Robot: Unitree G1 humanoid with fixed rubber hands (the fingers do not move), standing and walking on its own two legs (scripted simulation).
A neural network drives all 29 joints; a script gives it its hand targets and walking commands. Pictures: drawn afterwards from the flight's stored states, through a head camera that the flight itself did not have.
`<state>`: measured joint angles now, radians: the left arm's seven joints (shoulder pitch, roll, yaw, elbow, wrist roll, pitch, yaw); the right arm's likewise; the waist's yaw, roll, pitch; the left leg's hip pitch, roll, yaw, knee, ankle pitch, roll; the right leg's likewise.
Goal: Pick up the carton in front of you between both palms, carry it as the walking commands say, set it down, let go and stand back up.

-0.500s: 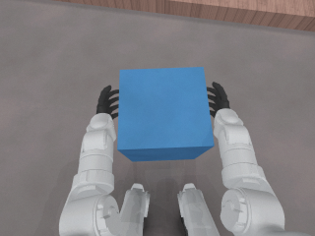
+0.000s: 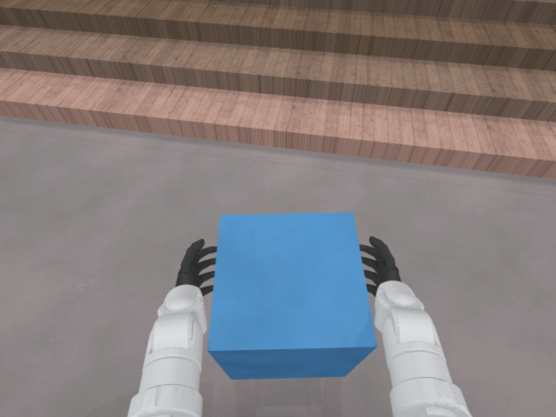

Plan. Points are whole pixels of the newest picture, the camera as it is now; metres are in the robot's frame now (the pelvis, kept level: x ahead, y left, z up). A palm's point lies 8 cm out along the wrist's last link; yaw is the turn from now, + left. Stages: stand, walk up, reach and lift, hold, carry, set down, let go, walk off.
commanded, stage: reach and lift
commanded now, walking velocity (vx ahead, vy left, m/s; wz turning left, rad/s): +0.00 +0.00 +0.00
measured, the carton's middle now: (287, 302) +0.33 +0.00 -0.09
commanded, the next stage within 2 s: hold in 1.24 s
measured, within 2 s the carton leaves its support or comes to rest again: neither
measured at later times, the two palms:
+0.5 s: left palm (174, 287) +0.30 +0.15 +0.06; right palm (405, 286) +0.30 -0.15 +0.06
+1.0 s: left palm (173, 277) +0.30 +0.15 +0.07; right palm (407, 275) +0.30 -0.15 +0.07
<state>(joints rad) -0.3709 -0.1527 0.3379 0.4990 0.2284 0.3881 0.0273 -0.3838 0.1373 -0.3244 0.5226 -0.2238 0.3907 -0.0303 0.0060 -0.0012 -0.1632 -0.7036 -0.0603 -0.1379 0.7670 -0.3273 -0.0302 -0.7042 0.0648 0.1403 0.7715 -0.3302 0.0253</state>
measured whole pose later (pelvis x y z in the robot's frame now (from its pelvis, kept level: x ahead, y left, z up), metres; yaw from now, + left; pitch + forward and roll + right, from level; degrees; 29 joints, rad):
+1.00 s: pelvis +0.01 +0.00 +0.04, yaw +0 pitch -4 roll +0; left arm -0.28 -0.16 0.25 0.32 0.29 0.66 -0.01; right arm -0.28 0.16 -0.25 0.32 -0.29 0.66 0.00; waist 0.00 0.00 -0.01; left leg -0.12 -0.03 -0.14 0.39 -0.20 -0.02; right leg -0.12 0.04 0.14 0.39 -0.21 0.01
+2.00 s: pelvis +0.01 +0.00 +0.04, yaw +0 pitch -7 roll +0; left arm -0.29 -0.16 0.25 0.26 0.29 0.75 -0.01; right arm -0.29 0.16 -0.24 0.26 -0.30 0.76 0.01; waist 0.00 0.00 0.01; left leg -0.05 -0.03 -0.13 0.36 -0.19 -0.02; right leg -0.05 0.03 0.13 0.36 -0.19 0.01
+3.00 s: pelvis +0.19 +0.01 +0.03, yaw +1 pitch +6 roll +1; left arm 0.02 -0.13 0.03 -0.50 0.05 1.17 0.14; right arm 0.02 0.13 -0.07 -0.50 -0.03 1.18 -0.12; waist 0.03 -0.04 -0.16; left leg -0.48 0.03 0.15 0.73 -0.42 0.00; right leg -0.12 -0.06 -0.12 0.38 -0.37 0.01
